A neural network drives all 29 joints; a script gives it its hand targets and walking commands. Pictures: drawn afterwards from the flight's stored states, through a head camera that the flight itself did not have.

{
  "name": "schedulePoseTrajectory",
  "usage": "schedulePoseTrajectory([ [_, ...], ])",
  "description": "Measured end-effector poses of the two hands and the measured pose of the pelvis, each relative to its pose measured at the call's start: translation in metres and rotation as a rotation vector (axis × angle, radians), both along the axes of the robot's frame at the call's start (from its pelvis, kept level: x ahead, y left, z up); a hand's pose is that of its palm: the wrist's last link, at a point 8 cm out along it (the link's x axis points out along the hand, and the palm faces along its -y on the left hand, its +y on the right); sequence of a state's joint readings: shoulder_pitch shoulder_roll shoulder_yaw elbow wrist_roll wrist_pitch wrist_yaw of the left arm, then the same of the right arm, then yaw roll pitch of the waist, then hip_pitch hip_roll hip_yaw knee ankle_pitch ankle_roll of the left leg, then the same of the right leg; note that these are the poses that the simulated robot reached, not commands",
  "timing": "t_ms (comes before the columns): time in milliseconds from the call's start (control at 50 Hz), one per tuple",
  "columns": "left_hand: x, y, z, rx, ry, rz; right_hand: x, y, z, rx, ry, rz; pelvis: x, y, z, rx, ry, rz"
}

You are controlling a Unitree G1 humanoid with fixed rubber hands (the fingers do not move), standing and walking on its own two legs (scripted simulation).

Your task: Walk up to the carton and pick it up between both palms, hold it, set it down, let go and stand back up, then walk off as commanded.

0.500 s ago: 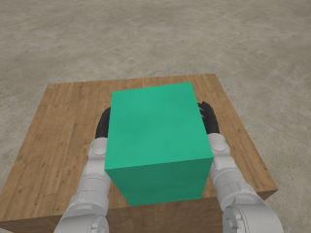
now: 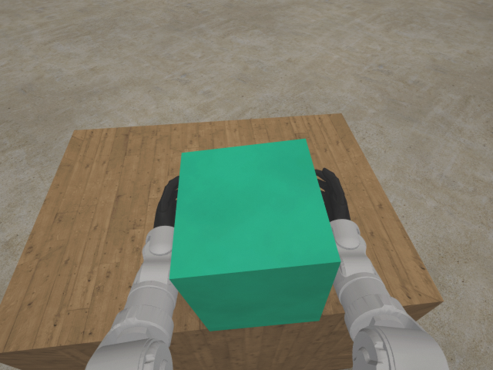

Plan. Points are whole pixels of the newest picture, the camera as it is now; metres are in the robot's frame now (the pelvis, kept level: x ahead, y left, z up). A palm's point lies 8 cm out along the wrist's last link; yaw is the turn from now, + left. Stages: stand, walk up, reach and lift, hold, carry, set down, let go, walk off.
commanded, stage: set down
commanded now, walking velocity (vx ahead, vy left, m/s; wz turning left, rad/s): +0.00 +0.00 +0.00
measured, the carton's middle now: (254, 241) +0.34 -0.01 +0.03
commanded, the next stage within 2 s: none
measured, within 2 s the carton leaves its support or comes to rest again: rests again in 0.34 s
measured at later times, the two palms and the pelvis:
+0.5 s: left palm (173, 222) +0.38 +0.13 +0.04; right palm (339, 218) +0.37 -0.16 +0.04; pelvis +0.00 +0.00 +0.00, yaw +0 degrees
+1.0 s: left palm (176, 222) +0.38 +0.13 +0.03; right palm (339, 233) +0.36 -0.17 +0.01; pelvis +0.00 +0.01 +0.00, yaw +0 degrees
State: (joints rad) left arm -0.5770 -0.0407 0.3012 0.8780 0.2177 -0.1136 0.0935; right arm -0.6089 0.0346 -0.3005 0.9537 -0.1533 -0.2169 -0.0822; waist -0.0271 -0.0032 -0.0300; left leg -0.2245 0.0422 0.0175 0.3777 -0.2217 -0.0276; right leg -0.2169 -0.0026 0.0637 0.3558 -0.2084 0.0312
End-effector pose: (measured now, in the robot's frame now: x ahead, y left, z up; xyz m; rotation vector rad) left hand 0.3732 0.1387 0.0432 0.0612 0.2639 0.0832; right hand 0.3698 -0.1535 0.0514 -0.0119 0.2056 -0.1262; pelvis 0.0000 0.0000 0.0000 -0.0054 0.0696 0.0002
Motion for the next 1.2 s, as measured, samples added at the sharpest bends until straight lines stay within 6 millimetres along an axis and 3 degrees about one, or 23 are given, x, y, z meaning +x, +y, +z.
schedulePoseTrajectory([
  [720, 0.005, -0.011, -0.010, -0.034, -0.018, -0.009, -0.003, -0.013, -0.016, -0.030, 0.014, -0.005, 0.002, 0.000, 0.000, 0.000, 0.003, 0.000],
  [920, 0.008, -0.014, -0.015, 0.004, 0.017, -0.005, -0.016, -0.013, -0.039, 0.008, 0.084, -0.039, 0.000, 0.004, -0.001, -0.008, 0.004, -0.002],
  [1200, 0.000, -0.001, -0.025, -0.004, 0.040, -0.001, -0.015, -0.014, -0.045, -0.014, 0.108, -0.040, -0.011, 0.015, -0.004, -0.027, 0.041, -0.004],
])
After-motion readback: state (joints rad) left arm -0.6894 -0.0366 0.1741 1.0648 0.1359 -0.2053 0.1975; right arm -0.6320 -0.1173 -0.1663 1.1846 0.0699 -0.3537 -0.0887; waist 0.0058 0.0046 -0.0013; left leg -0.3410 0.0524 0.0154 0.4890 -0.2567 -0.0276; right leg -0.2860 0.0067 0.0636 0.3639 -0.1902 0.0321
